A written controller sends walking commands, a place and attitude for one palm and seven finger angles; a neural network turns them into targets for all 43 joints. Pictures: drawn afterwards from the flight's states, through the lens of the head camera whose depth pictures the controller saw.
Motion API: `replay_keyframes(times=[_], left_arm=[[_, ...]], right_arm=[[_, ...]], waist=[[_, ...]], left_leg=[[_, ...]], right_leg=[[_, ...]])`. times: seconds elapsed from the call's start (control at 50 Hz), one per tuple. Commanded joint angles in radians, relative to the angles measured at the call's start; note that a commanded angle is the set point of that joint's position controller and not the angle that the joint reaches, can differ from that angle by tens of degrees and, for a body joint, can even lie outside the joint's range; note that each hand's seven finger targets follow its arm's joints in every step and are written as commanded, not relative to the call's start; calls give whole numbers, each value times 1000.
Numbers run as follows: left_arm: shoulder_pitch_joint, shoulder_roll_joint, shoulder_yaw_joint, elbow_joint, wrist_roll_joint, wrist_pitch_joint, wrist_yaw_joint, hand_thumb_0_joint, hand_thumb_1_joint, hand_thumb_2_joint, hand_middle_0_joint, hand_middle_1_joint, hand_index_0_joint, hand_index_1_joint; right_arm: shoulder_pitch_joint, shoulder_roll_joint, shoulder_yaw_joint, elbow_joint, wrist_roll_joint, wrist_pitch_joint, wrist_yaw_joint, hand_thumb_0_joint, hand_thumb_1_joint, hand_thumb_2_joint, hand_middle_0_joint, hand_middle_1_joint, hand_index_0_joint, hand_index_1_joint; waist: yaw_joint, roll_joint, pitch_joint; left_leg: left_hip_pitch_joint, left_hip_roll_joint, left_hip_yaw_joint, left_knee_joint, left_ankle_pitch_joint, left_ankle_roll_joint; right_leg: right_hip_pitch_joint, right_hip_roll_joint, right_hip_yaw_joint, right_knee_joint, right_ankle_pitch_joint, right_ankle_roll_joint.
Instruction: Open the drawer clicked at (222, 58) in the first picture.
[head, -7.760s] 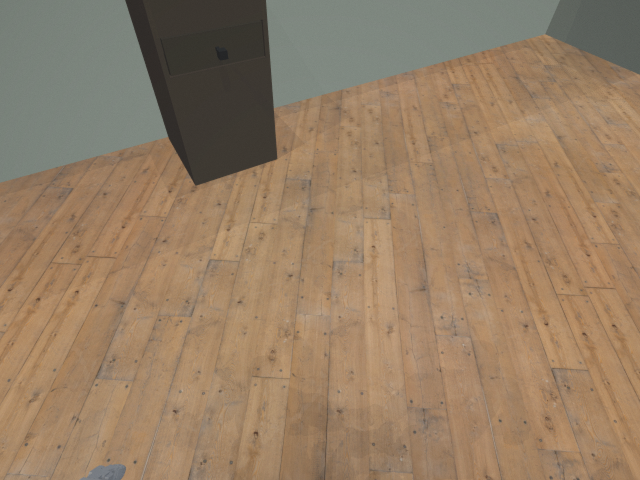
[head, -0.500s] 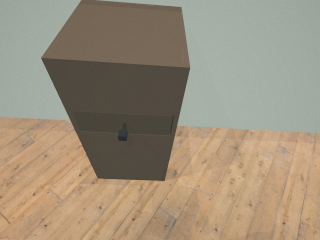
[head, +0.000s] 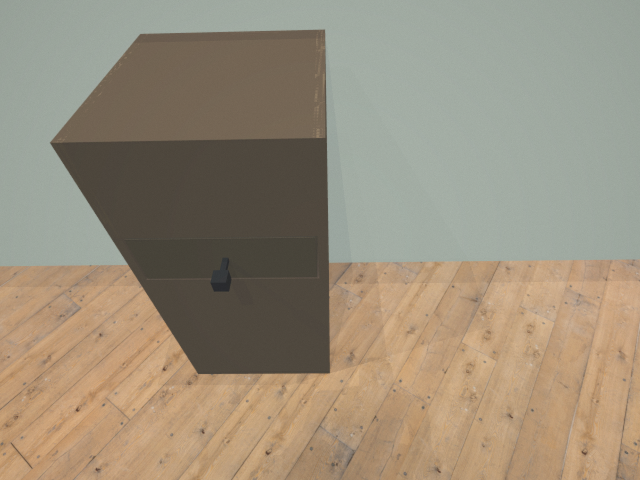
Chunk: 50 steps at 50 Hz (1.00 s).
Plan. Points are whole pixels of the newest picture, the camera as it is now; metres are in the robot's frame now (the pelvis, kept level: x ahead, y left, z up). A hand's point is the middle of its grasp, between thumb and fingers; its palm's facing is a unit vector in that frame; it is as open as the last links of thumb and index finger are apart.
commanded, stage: come to a stop and stand still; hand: left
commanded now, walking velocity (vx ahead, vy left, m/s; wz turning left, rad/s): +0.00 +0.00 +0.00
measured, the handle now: (222, 273) +0.53 +0.23 -0.17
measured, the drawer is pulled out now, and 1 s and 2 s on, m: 0.00 0.00 0.00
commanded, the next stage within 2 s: look again from close up in 0.04 s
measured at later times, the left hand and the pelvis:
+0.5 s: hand out of the picture +0.03 +0.24 -0.19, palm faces +0.02 -0.98 -0.18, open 7.4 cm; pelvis +0.01 +0.06 -0.01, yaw -1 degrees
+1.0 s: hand (62, 476) +0.14 +0.33 -0.06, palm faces -0.05 -0.44 -0.90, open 7.7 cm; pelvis -0.06 +0.10 -0.03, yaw +0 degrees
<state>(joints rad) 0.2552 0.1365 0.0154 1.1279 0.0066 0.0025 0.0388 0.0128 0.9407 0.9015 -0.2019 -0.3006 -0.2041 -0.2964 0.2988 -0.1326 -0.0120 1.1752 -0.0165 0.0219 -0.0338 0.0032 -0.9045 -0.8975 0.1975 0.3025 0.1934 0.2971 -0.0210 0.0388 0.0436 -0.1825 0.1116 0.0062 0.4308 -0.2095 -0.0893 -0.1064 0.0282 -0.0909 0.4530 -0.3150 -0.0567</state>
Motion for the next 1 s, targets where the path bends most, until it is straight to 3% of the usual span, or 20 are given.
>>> replay_keyframes(times=[0.0,0.1,0.12,0.14,0.22,0.26,0.34,0.46,0.7,0.74,0.76,0.78,0.8,0.82,0.84,0.88,0.9,0.92,0.94,0.98], left_arm=[[61,108,21,-31,-4,-11,0,0,900,900,-200,-300,-200,-300],[86,94,20,-21,-4,-14,1,0,900,900,-200,-300,-200,-300],[112,229,3,-84,18,-42,-3,0,900,900,-200,-300,-200,-300],[96,167,26,-89,14,-47,8,0,900,900,-200,-300,-200,-300],[165,145,23,-128,21,-49,14,0,900,900,-200,-300,-200,-300],[164,141,25,-151,19,-38,16,0,900,900,-200,-300,-200,-300],[174,135,19,-181,14,-16,16,0,900,900,-200,-300,-200,-300],[144,137,10,-198,14,0,7,0,900,900,-200,-300,-200,-300],[131,140,2,-174,18,1,-3,0,900,900,-200,-300,-200,-300],[136,136,1,-164,19,1,-2,0,900,900,-200,-300,-200,-300],[119,153,-17,-148,30,-14,35,0,900,900,-200,-300,-200,-300],[-670,585,115,-1620,258,-171,75,0,877,890,-202,-315,-202,-315],[-101,461,76,-1357,280,-100,136,0,853,880,-203,-330,-203,-330],[151,257,-52,-1269,262,29,177,0,830,870,-205,-345,-205,-345],[138,112,-157,-1209,310,43,183,0,807,860,-207,-360,-207,-360],[51,332,-19,-1185,509,15,270,0,760,840,-210,-390,-210,-390],[100,301,-42,-1105,615,13,297,0,737,830,-212,-405,-212,-405],[91,328,-9,-1063,723,-3,327,0,713,820,-213,-420,-213,-420],[134,351,18,-990,826,-17,361,0,690,810,-215,-435,-215,-435],[188,246,-58,-901,961,-57,401,0,643,790,-218,-465,-218,-465]], right_arm=[[54,-69,-13,-27,2,-12,-6,0,-900,-900,200,300,200,300],[48,-69,-12,-30,4,-17,-10,0,-900,-900,200,300,200,300],[13,-147,-24,-152,-5,-16,7,0,-900,-900,200,300,200,300],[5,-126,-26,-185,-13,-22,3,0,-900,-900,200,300,200,300],[21,-74,-19,-229,-4,-35,-8,0,-900,-900,200,300,200,300],[19,-93,-26,-233,1,-35,-11,0,-900,-900,200,300,200,300],[30,-138,-32,-215,1,-40,-9,0,-900,-900,200,300,200,300],[-21,-182,-34,-239,-3,-37,-2,0,-900,-900,200,300,200,300],[-38,-191,-33,-232,-2,-33,18,0,-900,-900,200,300,200,300],[-26,-192,-34,-222,-1,-33,19,0,-900,-900,200,300,200,300],[-63,-212,-16,-279,14,-45,17,0,-900,-900,200,300,200,300],[-43,-297,-9,-587,63,-185,-11,0,-900,-900,200,300,200,300],[-115,-243,3,-542,49,-286,-50,0,-900,-900,200,300,200,300],[-135,-212,-4,-516,55,-313,-53,0,-900,-900,200,300,200,300],[-107,-190,-2,-495,63,-330,-60,0,-900,-900,200,300,200,300],[-137,-257,-24,-549,22,-318,-60,0,-900,-900,200,300,200,300],[-150,-250,-17,-590,1,-294,-55,0,-900,-900,200,300,200,300],[-158,-255,-32,-617,-12,-268,-42,0,-900,-900,200,300,200,300],[-180,-249,-41,-647,-35,-234,-35,0,-900,-900,200,300,200,300],[-224,-235,-50,-693,-40,-178,-13,0,-900,-900,200,300,200,300]], waist=[[11,-73,55],[13,-54,36],[4,-191,134],[5,-103,52],[21,-179,-133],[20,-214,-91],[21,38,-54],[27,53,-5],[33,-2,29],[31,-12,21],[32,-21,118],[-63,254,-380],[59,314,-380],[27,249,-288],[-11,162,-137],[-6,69,-75],[6,-18,-77],[32,13,-123],[65,-96,-149],[90,-289,-90]], left_leg=[[30,-6,22,-14,120,61],[49,-3,21,-19,151,64],[-35,-35,-13,97,23,69],[-92,-37,3,136,-60,78],[-193,-72,18,215,-117,104],[-167,-74,26,167,-55,113],[10,-3,-1,133,449,126],[-48,16,-53,49,310,143],[-136,9,-123,-154,-150,140],[-133,9,-125,-173,-176,137],[-165,-1,-36,25,93,106],[196,-76,-85,-49,230,105],[279,15,-164,-67,224,43],[100,-1,-175,-125,-13,8],[-8,-23,-135,-95,-124,47],[-201,-66,-120,-6,-358,91],[-259,-95,-95,58,-345,102],[-279,-114,-67,116,-283,104],[-342,-127,-54,157,-327,103],[-463,-151,-24,242,-362,104]], right_leg=[[-117,-147,130,-170,181,13],[-103,-141,117,-150,231,17],[-163,-143,153,-169,259,58],[-141,-212,205,-121,307,35],[115,-244,212,17,941,-25],[79,-211,167,37,894,-29],[-72,-116,94,56,494,20],[-98,-90,78,17,182,42],[-71,-107,66,-39,87,71],[-68,-109,66,-43,80,71],[-149,-140,114,-52,156,59],[-146,-12,46,104,230,8],[-324,-31,4,232,-5,11],[-395,-21,7,292,-107,31],[-432,-12,29,263,-69,32],[-438,-4,34,175,-116,20],[-479,8,47,168,-194,13],[-491,15,84,173,-203,1],[-534,17,136,171,-330,-1],[-640,13,220,164,-502,-10]])
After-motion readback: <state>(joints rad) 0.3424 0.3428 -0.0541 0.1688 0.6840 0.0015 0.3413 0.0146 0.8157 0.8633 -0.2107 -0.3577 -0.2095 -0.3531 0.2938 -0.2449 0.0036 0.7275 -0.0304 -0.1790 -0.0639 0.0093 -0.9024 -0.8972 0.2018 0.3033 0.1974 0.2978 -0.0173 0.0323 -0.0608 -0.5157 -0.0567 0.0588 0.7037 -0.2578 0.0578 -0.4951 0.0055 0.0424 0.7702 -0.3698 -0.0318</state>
